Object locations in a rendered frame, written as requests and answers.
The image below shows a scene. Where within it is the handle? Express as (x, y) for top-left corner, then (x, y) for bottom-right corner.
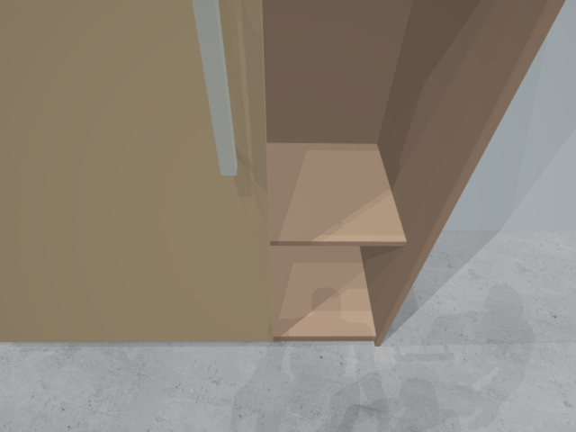
(192, 0), (238, 176)

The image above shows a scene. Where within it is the wardrobe door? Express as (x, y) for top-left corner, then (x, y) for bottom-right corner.
(0, 0), (274, 342)

